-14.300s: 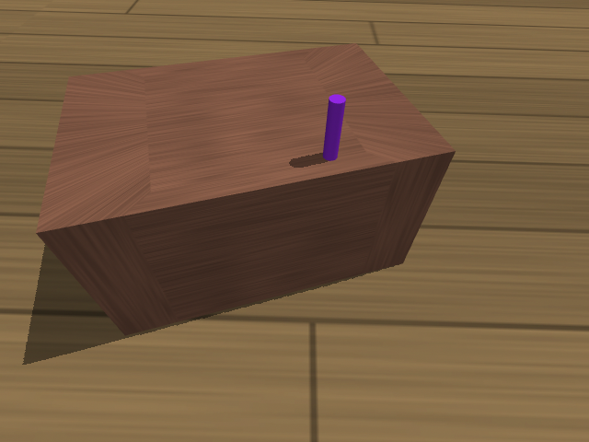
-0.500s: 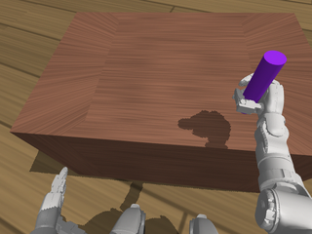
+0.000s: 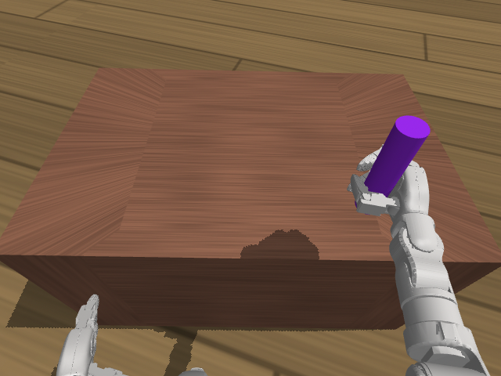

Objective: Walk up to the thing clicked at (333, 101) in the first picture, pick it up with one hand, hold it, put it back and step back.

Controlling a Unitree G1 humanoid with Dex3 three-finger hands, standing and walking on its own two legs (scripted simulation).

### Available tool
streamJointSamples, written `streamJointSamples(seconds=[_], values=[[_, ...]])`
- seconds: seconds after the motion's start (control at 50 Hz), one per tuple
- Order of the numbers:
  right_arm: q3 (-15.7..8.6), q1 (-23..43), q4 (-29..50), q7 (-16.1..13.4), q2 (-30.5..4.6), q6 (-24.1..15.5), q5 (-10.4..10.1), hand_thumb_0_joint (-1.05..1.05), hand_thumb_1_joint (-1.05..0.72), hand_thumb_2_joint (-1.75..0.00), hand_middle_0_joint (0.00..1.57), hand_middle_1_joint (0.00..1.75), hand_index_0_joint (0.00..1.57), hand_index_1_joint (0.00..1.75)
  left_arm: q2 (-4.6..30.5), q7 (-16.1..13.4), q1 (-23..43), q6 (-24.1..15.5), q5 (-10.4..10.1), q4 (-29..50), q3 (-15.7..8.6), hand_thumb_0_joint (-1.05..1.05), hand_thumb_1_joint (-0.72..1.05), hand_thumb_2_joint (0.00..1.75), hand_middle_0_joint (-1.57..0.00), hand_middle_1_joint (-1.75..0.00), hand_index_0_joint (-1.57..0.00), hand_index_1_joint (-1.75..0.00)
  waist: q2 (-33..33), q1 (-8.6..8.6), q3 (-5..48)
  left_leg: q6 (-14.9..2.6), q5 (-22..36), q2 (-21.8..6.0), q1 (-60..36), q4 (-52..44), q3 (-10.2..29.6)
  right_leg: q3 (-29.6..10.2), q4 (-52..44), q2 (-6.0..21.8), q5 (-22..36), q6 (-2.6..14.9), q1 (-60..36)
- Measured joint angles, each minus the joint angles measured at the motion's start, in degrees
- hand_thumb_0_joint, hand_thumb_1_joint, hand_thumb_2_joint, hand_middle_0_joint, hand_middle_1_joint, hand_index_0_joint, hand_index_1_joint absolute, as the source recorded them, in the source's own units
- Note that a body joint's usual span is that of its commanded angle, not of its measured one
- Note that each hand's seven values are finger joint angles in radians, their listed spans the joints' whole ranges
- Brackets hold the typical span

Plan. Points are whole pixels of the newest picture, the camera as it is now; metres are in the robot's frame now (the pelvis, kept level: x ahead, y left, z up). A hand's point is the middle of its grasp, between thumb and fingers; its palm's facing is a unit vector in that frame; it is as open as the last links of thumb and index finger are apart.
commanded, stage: lift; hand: right
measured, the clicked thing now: (386, 171) +0.39 -0.19 +0.13
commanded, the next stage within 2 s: hold in 0.66 s
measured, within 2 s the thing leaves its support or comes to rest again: neither
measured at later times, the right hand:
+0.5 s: hand (376, 194) +0.35 -0.16 +0.13, palm faces +0.11 +0.99 -0.02, open 5.4 cm
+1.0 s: hand (384, 191) +0.33 -0.16 +0.15, palm faces +0.12 +0.99 -0.02, open 5.4 cm
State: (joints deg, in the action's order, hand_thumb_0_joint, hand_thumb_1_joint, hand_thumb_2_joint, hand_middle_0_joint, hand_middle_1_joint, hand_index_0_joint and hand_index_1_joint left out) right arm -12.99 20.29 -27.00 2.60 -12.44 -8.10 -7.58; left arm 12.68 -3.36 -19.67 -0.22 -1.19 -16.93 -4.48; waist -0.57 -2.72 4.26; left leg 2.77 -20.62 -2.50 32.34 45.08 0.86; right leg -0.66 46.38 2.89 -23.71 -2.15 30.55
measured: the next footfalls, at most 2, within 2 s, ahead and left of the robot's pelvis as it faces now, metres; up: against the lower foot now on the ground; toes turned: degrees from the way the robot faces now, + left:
none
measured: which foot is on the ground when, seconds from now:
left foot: down 0.00-1.00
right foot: down 0.00-1.00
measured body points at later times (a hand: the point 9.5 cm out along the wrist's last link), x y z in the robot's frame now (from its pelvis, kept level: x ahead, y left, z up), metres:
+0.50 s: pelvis -0.01 +0.01 +0.02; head +0.01 +0.01 +0.47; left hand +0.15 +0.27 -0.05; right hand +0.33 -0.21 +0.13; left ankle +0.02 +0.15 -0.70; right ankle -0.01 -0.14 -0.70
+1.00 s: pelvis +0.00 +0.01 +0.02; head +0.01 +0.02 +0.47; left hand +0.16 +0.27 -0.05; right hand +0.32 -0.22 +0.15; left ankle +0.02 +0.15 -0.70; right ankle -0.01 -0.14 -0.70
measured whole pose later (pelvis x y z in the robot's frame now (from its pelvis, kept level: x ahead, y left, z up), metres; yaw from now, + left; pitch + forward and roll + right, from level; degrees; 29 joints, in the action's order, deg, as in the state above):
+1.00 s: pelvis +0.00 +0.01 +0.02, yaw +0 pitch +1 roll +0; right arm -10.8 8.0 -5.6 2.5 -10.9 3.7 -10.1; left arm 12.6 -4.4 -15.7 -4.3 -1.4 -28.5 -5.9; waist -2.0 -0.7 1.2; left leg 2.1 -16.4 -2.6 18.6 34.0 0.1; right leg -0.7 33.6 2.8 -18.3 -2.7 16.2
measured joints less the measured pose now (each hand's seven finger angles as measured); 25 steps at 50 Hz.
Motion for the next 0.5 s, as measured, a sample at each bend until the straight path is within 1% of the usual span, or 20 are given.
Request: streamJointSamples(seconds=[0.06, 0.16, 0.34, 0.5], values=[[0.5, -1.6, 2.2, -0.1, 0.3, 1.1, -0.4, -0.02, -0.09, -1.25, 0.99, 1.22, 1.02, 1.23, -0.4, -0.2, 0.4, 0.0, -0.1, -1.0, 0.2, -0.01, -0.53, 0.04, -0.06, -0.05, -0.06, -0.05, 0.0, 0.23, -0.5, -0.11, 0.5, 0.0, -1.6, -1.2, 0.0, 0.1, -1.5, 0.0, 0.7, -0.08, -1.8], [1.3, -3.8, 5.4, -0.4, 0.6, 2.3, -0.8, -0.02, -0.09, -1.25, 0.99, 1.22, 1.02, 1.23, -0.4, -0.6, 0.9, -0.4, -0.3, -2.7, -0.2, -0.01, -0.53, 0.04, -0.06, -0.05, -0.06, -0.05, -0.2, 0.61, -1.3, -0.23, 1.4, -0.1, -3.9, -2.9, 0.0, 0.2, -3.7, -0.1, 1.8, -0.19, -4.3], [2.1, -6.3, 9.3, -0.8, 0.9, 4.2, -1.5, -0.02, -0.09, -1.25, 0.99, 1.22, 1.02, 1.23, -0.2, -1.4, 2.0, -1.2, -0.5, -5.5, -0.3, -0.01, -0.52, 0.03, -0.05, -0.05, -0.06, -0.04, -0.3, 0.96, -2.1, -0.37, 2.6, -0.1, -7.2, -5.5, 0.0, 0.3, -6.7, -0.1, 3.3, -0.31, -7.7], [2.4, -8.4, 12.8, -0.9, 1.1, 6.2, -1.9, -0.02, -0.09, -1.25, 0.99, 1.22, 1.02, 1.23, -0.5, -1.4, 2.6, -2.4, -0.4, -7.0, -0.4, -0.01, -0.52, 0.03, -0.05, -0.05, -0.06, -0.04, -0.5, 1.14, -2.5, -0.42, 3.3, -0.1, -9.3, -7.2, -0.2, 0.3, -8.5, -0.1, 4.1, -0.35, -9.8]])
